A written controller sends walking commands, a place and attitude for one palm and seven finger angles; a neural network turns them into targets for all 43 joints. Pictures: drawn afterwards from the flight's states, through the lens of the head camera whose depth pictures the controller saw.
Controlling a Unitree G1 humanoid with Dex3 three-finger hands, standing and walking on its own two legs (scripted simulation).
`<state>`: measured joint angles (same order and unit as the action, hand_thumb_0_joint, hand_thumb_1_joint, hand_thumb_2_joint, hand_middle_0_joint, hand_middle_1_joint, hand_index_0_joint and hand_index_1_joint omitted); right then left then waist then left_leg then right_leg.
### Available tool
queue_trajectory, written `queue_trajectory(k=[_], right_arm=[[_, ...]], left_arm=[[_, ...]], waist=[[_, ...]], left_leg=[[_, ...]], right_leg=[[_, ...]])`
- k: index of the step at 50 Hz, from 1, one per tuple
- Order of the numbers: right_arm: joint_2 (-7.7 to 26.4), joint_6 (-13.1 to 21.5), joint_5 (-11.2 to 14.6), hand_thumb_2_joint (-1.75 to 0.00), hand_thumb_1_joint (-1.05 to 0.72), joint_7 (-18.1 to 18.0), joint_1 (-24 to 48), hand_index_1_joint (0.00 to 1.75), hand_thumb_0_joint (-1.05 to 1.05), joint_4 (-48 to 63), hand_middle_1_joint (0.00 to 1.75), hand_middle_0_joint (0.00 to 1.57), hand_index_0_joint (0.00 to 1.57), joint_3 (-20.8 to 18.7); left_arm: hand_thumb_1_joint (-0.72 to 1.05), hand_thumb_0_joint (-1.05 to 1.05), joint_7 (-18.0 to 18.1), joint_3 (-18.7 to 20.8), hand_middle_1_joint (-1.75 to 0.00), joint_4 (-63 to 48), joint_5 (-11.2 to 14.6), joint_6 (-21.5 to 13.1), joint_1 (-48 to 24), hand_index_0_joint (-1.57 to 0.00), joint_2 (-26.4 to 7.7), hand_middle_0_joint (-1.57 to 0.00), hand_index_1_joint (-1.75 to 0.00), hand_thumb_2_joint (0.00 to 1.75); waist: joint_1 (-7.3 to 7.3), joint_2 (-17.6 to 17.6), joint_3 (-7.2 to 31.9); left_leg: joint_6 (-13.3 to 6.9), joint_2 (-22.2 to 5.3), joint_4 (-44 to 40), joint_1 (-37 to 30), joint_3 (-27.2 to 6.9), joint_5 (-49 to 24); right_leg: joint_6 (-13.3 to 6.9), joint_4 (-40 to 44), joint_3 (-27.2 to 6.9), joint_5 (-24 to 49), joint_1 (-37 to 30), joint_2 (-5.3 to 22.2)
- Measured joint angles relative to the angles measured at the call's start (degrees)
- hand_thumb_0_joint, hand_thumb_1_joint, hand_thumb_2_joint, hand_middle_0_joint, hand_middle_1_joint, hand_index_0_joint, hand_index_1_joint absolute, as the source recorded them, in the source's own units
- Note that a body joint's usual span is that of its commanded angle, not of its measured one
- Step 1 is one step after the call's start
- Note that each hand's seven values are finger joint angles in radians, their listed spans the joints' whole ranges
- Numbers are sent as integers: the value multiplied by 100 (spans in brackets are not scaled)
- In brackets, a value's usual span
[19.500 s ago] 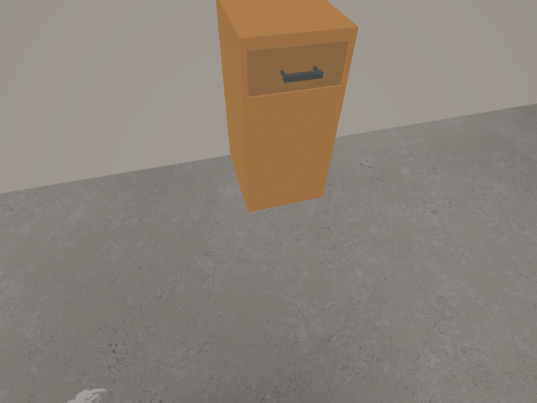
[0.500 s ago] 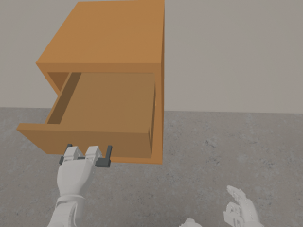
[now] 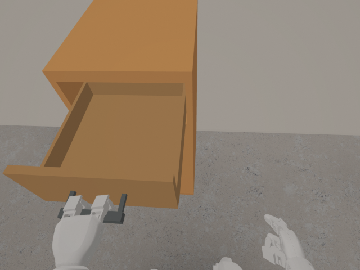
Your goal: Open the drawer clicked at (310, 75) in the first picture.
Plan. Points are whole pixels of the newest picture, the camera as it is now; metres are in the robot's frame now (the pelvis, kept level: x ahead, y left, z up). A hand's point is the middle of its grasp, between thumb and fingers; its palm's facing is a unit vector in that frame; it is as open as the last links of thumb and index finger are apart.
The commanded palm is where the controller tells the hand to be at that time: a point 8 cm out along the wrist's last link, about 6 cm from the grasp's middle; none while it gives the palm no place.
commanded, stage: pull the drawer open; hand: left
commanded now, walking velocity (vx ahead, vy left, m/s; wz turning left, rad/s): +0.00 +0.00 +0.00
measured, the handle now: (94, 206) +0.25 +0.22 +0.00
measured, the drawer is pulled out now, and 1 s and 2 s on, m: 0.28 0.30 0.30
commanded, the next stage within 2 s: open the thumb to release the handle in 0.32 s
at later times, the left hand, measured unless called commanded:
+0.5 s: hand (88, 247) +0.17 +0.21 -0.02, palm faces -0.01 -0.07 -1.00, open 5.7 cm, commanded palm +0.14 +0.22 +0.03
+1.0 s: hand (87, 246) +0.17 +0.22 -0.02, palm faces +0.00 -0.08 -1.00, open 13.0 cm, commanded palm +0.15 +0.21 +0.03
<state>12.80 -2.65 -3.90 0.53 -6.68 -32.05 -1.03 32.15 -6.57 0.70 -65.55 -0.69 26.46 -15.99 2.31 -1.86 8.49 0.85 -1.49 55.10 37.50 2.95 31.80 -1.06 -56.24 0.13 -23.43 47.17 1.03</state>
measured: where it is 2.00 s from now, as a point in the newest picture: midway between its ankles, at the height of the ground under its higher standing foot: outside the picture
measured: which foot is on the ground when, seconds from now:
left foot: down 0.00-1.00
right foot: down 0.00-1.00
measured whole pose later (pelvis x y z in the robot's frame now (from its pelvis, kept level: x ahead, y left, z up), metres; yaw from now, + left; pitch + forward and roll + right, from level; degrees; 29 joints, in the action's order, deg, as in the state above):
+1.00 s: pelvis -0.02 +0.00 +0.00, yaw +1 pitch +14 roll +2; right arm 13.2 -2.2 -4.0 -1.7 -6.5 -32.2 -0.7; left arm 31.5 -6.1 2.0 -64.4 -0.5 24.2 -16.5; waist 3.3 -1.9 7.9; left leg 1.1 -0.9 56.3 39.1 1.5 30.7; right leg -1.4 -56.8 1.2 -22.5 47.9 1.6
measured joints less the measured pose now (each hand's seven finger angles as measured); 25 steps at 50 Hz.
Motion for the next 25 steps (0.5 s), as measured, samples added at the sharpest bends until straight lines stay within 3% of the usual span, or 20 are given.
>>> queue_trajectory(k=[12, 21, 25], right_arm=[[24, -7, -35, -90, -91, 35, -13, 30, 1, 112, 30, 20, 21, 18], [25, -3, -52, -90, -91, 140, -47, 30, 1, 240, 30, 20, 21, 26], [90, 20, -121, -90, -91, 58, -88, 30, 1, 191, 30, 20, 21, -50]], left_arm=[[73, 3, 27, 119, -130, -360, 48, -176, 490, -40, -71, -26, -132, 80], [73, 3, -131, 285, -129, -659, 169, -217, 806, -39, -100, -25, -130, 78], [74, 2, 117, 253, -130, -476, 51, -304, 586, -39, -161, -28, -130, 79]], waist=[[22, 32, 27], [-72, 42, 87], [-21, 19, 97]], left_leg=[[18, -9, 178, 157, 20, 58], [22, -37, 305, 239, 103, 153], [16, 0, 435, 412, 37, 184]], right_leg=[[-23, -194, -27, -50, 185, -13], [-26, -361, -112, -123, 334, -57], [-18, -465, -62, -165, 465, -9]])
